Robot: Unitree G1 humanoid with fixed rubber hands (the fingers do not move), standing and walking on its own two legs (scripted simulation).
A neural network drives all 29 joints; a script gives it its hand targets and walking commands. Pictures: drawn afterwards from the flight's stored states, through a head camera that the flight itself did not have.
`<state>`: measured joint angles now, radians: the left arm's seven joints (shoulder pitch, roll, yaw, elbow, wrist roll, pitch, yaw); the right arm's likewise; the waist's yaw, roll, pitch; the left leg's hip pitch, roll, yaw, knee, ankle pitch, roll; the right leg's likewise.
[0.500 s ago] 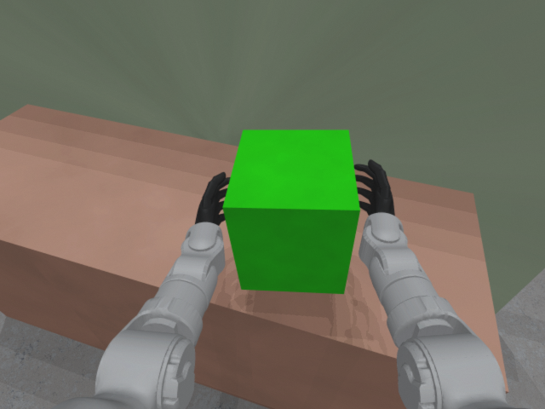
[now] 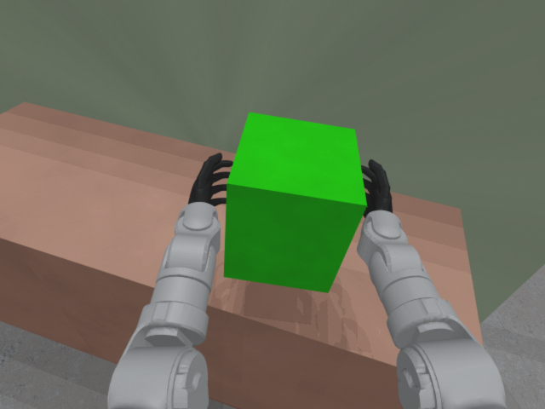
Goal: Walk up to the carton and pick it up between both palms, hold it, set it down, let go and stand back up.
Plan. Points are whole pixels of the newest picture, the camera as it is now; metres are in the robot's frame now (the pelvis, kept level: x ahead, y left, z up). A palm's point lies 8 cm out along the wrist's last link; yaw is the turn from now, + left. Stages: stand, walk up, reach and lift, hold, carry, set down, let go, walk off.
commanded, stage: reach and lift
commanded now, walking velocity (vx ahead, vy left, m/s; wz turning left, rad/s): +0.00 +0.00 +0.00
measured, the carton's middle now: (289, 203) +0.41 -0.01 +0.11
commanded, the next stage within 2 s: hold in 1.36 s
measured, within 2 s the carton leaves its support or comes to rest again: neither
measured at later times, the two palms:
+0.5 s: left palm (198, 204) +0.36 +0.12 +0.14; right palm (380, 214) +0.36 -0.14 +0.14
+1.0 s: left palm (186, 186) +0.36 +0.14 +0.18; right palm (376, 191) +0.37 -0.13 +0.18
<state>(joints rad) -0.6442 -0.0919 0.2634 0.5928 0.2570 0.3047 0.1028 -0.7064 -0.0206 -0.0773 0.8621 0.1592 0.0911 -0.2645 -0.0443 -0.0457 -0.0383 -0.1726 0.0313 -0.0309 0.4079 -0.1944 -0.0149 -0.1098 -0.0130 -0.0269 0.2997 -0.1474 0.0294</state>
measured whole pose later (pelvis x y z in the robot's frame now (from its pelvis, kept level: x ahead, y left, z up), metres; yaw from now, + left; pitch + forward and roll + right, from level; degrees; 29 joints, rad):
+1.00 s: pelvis +0.00 -0.02 +0.00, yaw +2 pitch -7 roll -1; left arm -0.62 -0.10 0.26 0.21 0.35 0.59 0.03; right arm -0.70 0.01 -0.04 0.59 0.18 0.27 -0.31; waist -0.06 -0.08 0.04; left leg -0.08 0.03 -0.08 0.38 -0.18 -0.04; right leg -0.01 0.00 -0.06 0.29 -0.16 0.01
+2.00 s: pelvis -0.01 -0.01 +0.00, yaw +3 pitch -13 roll -2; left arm -0.57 -0.11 0.27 0.03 0.42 0.74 -0.03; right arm -0.68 0.01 0.05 0.49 0.24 0.34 -0.35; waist -0.10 -0.08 0.09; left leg 0.03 0.03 -0.08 0.39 -0.20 -0.03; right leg 0.11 0.00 -0.06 0.28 -0.16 0.01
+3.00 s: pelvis -0.01 -0.01 +0.00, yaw +2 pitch -13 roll -1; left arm -0.59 -0.13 0.29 0.03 0.48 0.77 -0.05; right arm -0.69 0.03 0.00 0.51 0.18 0.30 -0.32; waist -0.08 -0.07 0.13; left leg 0.05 0.02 -0.06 0.35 -0.18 -0.02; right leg 0.12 -0.02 -0.06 0.27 -0.16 0.02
